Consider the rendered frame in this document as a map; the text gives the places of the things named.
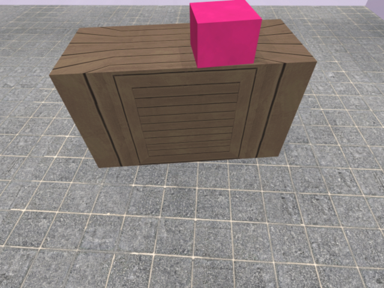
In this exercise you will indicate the carton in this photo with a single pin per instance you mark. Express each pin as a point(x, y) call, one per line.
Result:
point(223, 33)

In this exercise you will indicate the pedestal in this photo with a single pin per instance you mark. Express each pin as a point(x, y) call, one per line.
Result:
point(137, 97)

